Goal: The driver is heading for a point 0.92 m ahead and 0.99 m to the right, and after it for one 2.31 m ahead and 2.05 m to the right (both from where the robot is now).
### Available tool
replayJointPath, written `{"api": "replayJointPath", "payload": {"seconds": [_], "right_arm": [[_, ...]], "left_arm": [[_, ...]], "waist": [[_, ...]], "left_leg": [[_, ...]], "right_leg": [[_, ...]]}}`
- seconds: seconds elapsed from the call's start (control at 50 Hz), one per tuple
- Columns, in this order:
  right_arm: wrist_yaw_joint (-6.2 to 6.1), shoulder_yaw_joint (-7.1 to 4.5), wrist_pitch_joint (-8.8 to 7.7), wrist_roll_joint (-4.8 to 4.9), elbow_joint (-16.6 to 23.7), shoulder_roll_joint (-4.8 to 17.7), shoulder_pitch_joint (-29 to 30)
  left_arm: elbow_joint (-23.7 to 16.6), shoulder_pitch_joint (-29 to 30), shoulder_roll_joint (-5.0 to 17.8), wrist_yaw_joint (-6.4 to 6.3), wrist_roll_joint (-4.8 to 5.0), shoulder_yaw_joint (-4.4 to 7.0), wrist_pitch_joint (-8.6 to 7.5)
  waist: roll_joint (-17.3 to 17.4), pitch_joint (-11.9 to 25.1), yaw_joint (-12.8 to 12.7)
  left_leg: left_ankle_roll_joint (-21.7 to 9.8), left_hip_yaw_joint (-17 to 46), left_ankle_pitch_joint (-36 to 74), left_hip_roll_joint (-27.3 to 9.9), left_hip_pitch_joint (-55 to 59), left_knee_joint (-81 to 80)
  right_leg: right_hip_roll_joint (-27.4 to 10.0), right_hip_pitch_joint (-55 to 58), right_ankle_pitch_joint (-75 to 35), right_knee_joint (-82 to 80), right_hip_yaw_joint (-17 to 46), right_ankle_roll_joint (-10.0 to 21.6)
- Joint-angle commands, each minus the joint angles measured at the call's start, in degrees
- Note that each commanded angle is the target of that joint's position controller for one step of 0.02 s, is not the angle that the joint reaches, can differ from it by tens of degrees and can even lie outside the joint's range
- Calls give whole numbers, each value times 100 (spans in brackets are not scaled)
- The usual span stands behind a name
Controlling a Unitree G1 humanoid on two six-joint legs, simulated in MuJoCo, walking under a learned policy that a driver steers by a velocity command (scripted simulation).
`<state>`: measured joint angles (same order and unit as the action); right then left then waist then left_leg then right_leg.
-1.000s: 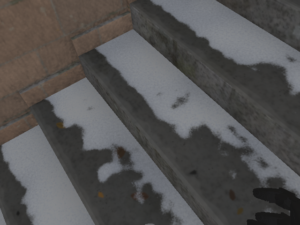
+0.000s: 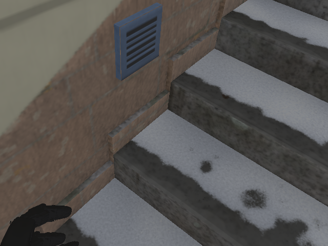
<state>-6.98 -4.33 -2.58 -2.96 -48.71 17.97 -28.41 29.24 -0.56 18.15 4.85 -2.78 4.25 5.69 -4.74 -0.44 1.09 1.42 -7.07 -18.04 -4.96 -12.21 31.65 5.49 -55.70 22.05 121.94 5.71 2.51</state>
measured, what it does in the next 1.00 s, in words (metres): climbs, turning right: right foot 0.15 m higher, then left foot 0.15 m higher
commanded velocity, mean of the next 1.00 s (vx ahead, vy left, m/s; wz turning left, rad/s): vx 0.76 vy -0.23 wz -0.97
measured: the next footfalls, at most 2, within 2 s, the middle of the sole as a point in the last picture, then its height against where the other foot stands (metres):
right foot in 0.24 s outside the picture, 0.15 m higher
left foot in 0.72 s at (231, 181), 0.15 m higher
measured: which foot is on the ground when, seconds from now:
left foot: down 0.00-0.22, up 0.24-0.70, down 0.72-1.00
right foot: up 0.00-0.22, down 0.24-0.72, up 0.74-1.00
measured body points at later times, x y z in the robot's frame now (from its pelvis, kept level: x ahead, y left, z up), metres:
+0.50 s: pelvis +0.27 -0.17 +0.13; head +0.27 -0.16 +0.58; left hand +0.40 +0.07 +0.00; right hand +0.44 -0.45 +0.11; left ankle +0.38 -0.06 -0.33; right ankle +0.24 -0.17 -0.58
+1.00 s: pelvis +0.61 -0.39 +0.30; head +0.60 -0.40 +0.75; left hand +0.95 -0.52 +0.33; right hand +0.39 -0.53 +0.15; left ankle +0.62 -0.24 -0.43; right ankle +0.59 -0.54 -0.21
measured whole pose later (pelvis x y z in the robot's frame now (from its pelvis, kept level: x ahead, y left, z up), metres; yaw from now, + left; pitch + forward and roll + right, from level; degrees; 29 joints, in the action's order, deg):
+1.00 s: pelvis +0.61 -0.39 +0.30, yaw -54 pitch +7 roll +3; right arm 1.4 -3.6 -5.9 -4.7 -61.2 14.6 -21.4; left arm 26.2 7.9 13.5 5.3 -2.0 -0.5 0.5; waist -0.5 7.3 -0.9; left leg -2.3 -17.0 -19.8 -1.0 -6.9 20.5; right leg -3.1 -71.5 29.6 100.9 -0.3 11.3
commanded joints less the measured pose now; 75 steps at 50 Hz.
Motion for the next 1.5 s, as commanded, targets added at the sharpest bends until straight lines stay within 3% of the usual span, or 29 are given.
{"api": "replayJointPath", "payload": {"seconds": [0.02,0.14,0.22,0.24,0.26,0.28,0.36,0.56,0.62,0.66,0.68,0.72,0.74,0.76,0.82,0.84,0.86,0.96,1.02,1.08,1.1,1.12,1.14,1.16,1.2,1.24,1.34,1.4,1.5], "right_arm": [[239,106,-77,-144,-35,164,-121],[32,-91,-208,8,-350,663,-414],[248,-386,-46,331,327,1667,611],[355,-428,-2,318,617,1619,930],[592,-292,19,155,1257,596,1688],[751,-154,-39,-231,1945,93,2449],[463,7,124,-342,1921,-496,1554],[511,818,3,-486,2820,-1384,4223],[602,916,22,-114,3534,-1147,5511],[545,747,101,-80,2932,-1127,3835],[460,454,181,129,2821,-600,2631],[422,-106,59,125,1886,602,166],[392,-180,-40,167,1388,710,450],[455,-251,-54,27,1673,634,1349],[392,280,-419,50,614,-1336,1519],[383,276,-468,94,311,-1309,1315],[936,502,-314,220,9,-1695,1571],[760,182,-543,-336,-903,-426,1639],[1287,-28,-382,-169,-940,790,1113],[1169,-318,-617,171,128,1823,1676],[1195,-384,-567,-197,582,1775,2307],[1450,-110,-489,-596,981,447,1472],[1539,-233,-313,-27,968,834,1197],[1394,-281,-304,310,1262,622,1822],[1155,-127,-372,-40,1329,382,1598],[923,192,-240,-31,1613,-212,1633],[815,383,-271,420,2349,-315,2470],[663,431,-193,339,2715,-284,2833],[768,483,-17,279,2965,-348,2812]], "left_arm": [[-1044,1113,-782,-218,60,-407,-2],[-1339,1775,-844,-16,176,-523,63],[-434,-1751,-68,-233,337,-182,60],[-101,-2614,472,-265,202,69,-25],[37,-1980,1154,-258,201,316,-163],[-208,-1356,1387,-324,156,460,-172],[99,-379,243,-432,115,102,-638],[1850,-3120,230,-385,303,12,-1175],[2023,-3507,90,-599,290,15,-1017],[1672,-2598,181,-759,233,57,-1057],[1383,-2172,1003,-755,222,336,-1247],[1106,-930,1201,-509,471,554,-1753],[841,-795,-146,-233,474,270,-1875],[548,-932,-39,-217,266,253,-1798],[99,-344,-676,-399,-136,-63,-1190],[140,-668,-882,-377,-120,-172,-992],[393,-1062,-765,4,-3,-409,-716],[-512,500,-806,72,192,-633,-563],[-1090,1789,-441,322,242,-723,-82],[31,-774,415,292,438,-312,-103],[542,-2466,661,19,334,-75,-176],[1104,-3621,804,-287,91,-67,-213],[623,-3090,1273,-176,-355,127,-293],[843,-2334,1345,-255,-261,261,-501],[1389,-1231,454,-149,247,-53,-897],[1831,-1009,-548,-48,-105,-430,-925],[2051,-2833,108,-483,-368,-224,-1220],[1867,-2815,353,-478,-400,-275,-1252],[717,-1255,1181,-411,171,-137,-1336]], "waist": [[820,-602,-314],[1221,-729,117],[2300,1447,-1267],[2088,1790,-1595],[-533,1112,-1276],[-1033,856,-1026],[351,70,263],[767,-525,-658],[633,-347,-1096],[201,1405,8],[-570,2031,660],[453,3203,2105],[2521,2783,1424],[2276,2577,895],[-263,475,-117],[-247,120,-301],[-59,-144,-418],[301,572,-792],[1161,1134,-841],[1135,1225,-1518],[877,1661,-2002],[-1478,4256,-1416],[-561,4036,-1519],[240,2045,-1292],[-181,1606,-285],[780,1195,380],[28,901,-216],[357,605,-196],[-380,373,518]], "left_leg": [[-479,1056,795,-1980,258,-1654],[-356,-661,4021,-1320,927,-2745],[-875,-724,9748,-1811,884,495],[-856,-375,8724,-1556,-88,2717],[-433,-63,651,132,-3135,5311],[-419,1340,7,461,-4268,6815],[-168,1335,578,172,-3998,7957],[-313,493,-472,276,-7416,8758],[-146,-352,-1018,565,-4914,5527],[-384,-624,-385,1171,-1195,4275],[-608,305,-858,948,-106,3535],[-1135,1457,-1196,493,1911,1531],[-2010,4012,-956,-963,2670,84],[-2519,5914,-389,-1661,2103,-811],[-1742,3699,-265,-1565,646,-897],[-1360,2928,408,-1440,295,-969],[-1632,1919,3326,-1617,318,-1189],[-1172,-328,2389,-518,-363,-1961],[-1885,-702,6235,-681,-1180,-2647],[-972,-681,11327,-1215,-34,-956],[-372,-424,11289,-1250,-1597,842],[445,-133,1305,27,-3379,4255],[139,1873,334,1104,-3421,6772],[174,2179,429,1340,-4781,8111],[-197,1939,191,1194,-4996,8580],[-231,1723,111,850,-4560,8118],[141,1014,-1325,998,-5223,9111],[310,1194,-1122,862,-5743,8227],[191,477,-658,513,-2959,6018]], "right_leg": [[-349,-2105,238,1434,332,226],[-1055,-475,200,-3194,-1556,452],[23,4127,2043,-5189,-1527,786],[232,5354,2595,-6030,-676,1055],[-649,5714,3821,-8846,2243,1602],[-963,5016,5072,-10437,4295,1524],[-894,2428,2863,-10262,3479,898],[-461,4281,-369,-10348,2762,772],[-814,3848,-4091,-12001,2653,1003],[-551,3624,-10100,-10664,1270,635],[-840,3802,-11346,-9330,1835,597],[-697,4005,-9756,-6218,1833,416],[663,1747,-1789,-3672,957,190],[509,667,-1062,-1353,565,139],[-317,-703,-634,167,385,620],[-474,-921,-298,395,409,641],[-799,-1628,-142,-387,566,885],[-812,-1252,1383,-1149,-434,1047],[-434,1265,789,-4278,-1368,619],[538,2981,-1033,-5720,-2012,532],[571,5359,-2333,-6837,-997,1024],[-954,8712,-7055,-7823,2301,2759],[-1878,7145,-6571,-9002,4646,2789],[-1826,5913,-5527,-9089,4030,2255],[-1278,4690,-5041,-8928,2572,2036],[-915,3286,-4405,-9301,1949,1571],[-772,3750,-4245,-9532,1812,1168],[-924,3918,-2958,-9457,2371,1047],[-1122,2190,-3573,-10274,2703,701]]}}
Velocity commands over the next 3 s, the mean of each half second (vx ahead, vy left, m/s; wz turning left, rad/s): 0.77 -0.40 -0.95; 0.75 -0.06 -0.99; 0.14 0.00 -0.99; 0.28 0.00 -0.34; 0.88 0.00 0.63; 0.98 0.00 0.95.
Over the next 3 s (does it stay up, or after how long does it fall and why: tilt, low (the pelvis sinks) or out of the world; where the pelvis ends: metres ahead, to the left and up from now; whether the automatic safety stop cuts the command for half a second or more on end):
stays up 1.07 -1.37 0.74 its command is cut before an obstacle from the start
